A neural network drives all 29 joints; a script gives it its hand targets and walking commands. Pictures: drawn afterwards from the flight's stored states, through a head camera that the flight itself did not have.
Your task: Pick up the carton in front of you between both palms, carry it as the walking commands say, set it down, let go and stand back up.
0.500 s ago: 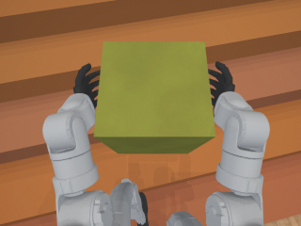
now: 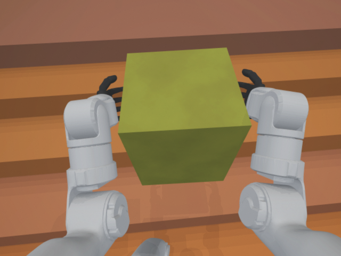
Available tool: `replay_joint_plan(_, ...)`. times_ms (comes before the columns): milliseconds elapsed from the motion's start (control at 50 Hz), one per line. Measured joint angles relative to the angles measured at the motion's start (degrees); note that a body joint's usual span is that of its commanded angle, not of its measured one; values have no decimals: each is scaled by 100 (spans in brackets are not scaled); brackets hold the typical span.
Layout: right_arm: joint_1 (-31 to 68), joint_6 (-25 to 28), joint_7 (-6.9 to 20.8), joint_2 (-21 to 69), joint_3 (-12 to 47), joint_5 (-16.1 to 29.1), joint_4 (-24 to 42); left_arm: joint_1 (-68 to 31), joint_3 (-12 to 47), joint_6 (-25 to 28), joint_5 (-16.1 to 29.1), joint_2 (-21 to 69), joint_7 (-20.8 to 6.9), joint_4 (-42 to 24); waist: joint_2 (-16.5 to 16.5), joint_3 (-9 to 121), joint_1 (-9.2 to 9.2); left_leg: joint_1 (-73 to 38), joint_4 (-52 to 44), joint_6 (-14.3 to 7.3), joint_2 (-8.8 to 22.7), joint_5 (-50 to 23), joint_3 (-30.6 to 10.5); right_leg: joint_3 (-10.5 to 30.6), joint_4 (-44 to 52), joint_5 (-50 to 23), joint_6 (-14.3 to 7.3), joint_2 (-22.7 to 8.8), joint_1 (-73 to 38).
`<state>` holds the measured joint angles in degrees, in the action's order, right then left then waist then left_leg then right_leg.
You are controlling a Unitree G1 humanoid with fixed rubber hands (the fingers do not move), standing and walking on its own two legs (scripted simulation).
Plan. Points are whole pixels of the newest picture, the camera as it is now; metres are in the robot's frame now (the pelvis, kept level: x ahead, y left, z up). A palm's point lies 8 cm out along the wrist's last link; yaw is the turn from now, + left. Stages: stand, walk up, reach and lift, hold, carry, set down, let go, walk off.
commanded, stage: carry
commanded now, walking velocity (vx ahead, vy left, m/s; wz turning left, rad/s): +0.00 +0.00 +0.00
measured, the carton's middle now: (180, 123) +0.38 +0.03 +0.12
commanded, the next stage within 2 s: none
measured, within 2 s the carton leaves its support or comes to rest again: neither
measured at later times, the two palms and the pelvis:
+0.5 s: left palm (133, 74) +0.47 +0.15 +0.19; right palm (263, 87) +0.44 -0.15 +0.19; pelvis +0.12 +0.04 +0.12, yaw -1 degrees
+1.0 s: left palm (115, 44) +0.48 +0.18 +0.26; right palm (253, 47) +0.50 -0.12 +0.25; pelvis +0.16 +0.02 +0.13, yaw +3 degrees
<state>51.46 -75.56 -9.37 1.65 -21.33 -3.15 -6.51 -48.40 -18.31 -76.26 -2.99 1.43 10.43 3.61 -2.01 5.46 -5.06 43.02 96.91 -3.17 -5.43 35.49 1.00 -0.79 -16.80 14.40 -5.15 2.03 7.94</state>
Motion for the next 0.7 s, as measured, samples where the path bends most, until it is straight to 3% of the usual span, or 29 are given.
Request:
replay_joint_plan(40, -81, -21, 4, 122, -104, -127, 94, 53, -27, 53, 101, 7, 41, 68, 109, -145, -135, 695, 697, -51, 74, 99, 12, 66, -130, 170, 115, 1, -51)
replay_joint_plan(80, -235, 30, 7, 272, -134, -236, 271, 142, -78, 154, 180, 19, 49, 60, 179, -301, -147, 1140, 508, -65, 283, 103, 63, 82, -232, 301, 149, -10, -137)
replay_joint_plan(140, -610, 179, 12, 451, -91, -315, 575, 339, -178, 375, 202, 139, 25, 25, 119, -450, 62, 1011, -1445, -112, 488, 310, 371, 7, -53, 329, 229, -177, -375)
replay_joint_plan(180, -921, 391, 16, 541, 72, -306, 621, 599, -230, 527, 135, 210, -52, -71, 2, -594, 348, 580, -2358, -172, 386, -714, 560, -121, -426, 193, 212, -372, -333)
replay_joint_plan(200, -1077, 530, 16, 603, 183, -305, 598, 762, -281, 582, 119, 229, -88, -158, -105, -714, 512, 369, -2533, -182, 321, -831, 672, -111, -1082, -629, 241, -514, -67)
replay_joint_plan(220, -1203, 649, 14, 641, 296, -309, 585, 907, -312, 635, 96, 242, -141, -243, -106, -820, 708, 198, -2711, -215, 280, -809, 705, 35, -2223, -779, 331, -486, 395)
replay_joint_plan(280, -1697, 958, 11, 619, 552, -173, 703, 1251, -280, 858, -77, 404, -332, -426, -34, -1030, 1116, -320, -3519, -288, 175, -917, 684, 671, -5861, 156, 390, 58, 1827)
replay_joint_plan(320, -1983, 1137, 12, 582, 644, -52, 727, 1501, -279, 1018, -261, 587, -416, -542, 58, -1040, 1272, -681, -4186, -216, 157, -1166, 652, 736, -6965, 534, 306, 228, 2494)
replay_joint_plan(360, -2124, 1319, -3, 539, 747, 53, 637, 1742, -229, 1208, -428, 699, -463, -623, 169, -1027, 1376, -1049, -4806, -239, 181, -1391, 622, 641, -7222, 727, 281, 208, 2982)
replay_joint_plan(400, -2170, 1502, -3, 501, 831, 123, 516, 1943, -203, 1391, -513, 751, -550, -702, 248, -998, 1421, -1410, -5338, -240, 228, -1571, 584, 484, -6946, 897, 330, 74, 3301)
replay_joint_plan(460, -2200, 1699, 15, 425, 943, 203, 389, 2214, -97, 1642, -585, 785, -598, -782, 364, -877, 1368, -1859, -5942, -166, 376, -1750, 464, 146, -4984, 1258, 405, -119, 3202)
replay_joint_plan(500, -2221, 1738, 38, 414, 982, 190, 356, 2361, -2, 1734, -598, 764, -612, -805, 387, -692, 1258, -2054, -6133, -111, 460, -1789, 404, -89, -3507, 646, 403, -146, 2855)
replay_joint_plan(560, -2255, 1685, 81, 393, 1014, 137, 421, 2450, 174, 1734, -553, 675, -585, -824, 273, -356, 992, -2217, -5915, -45, 485, -1599, 382, -335, -1661, -912, 257, -161, 1970)
replay_joint_plan(620, -2179, 1541, 163, 289, 1008, 68, 403, 2385, 376, 1670, -413, 541, -478, -680, 385, -146, 646, -2393, -5836, 105, 643, -1256, 197, -481, -1591, -446, 111, 11, 1704)
replay_joint_plan(700, -2233, 1158, 175, 305, 933, -35, 465, 2275, 552, 1317, -121, 343, -303, -463, 319, 112, 421, -2711, -6243, 218, 606, -1481, 84, -579, -1343, -367, 103, -25, 1398)
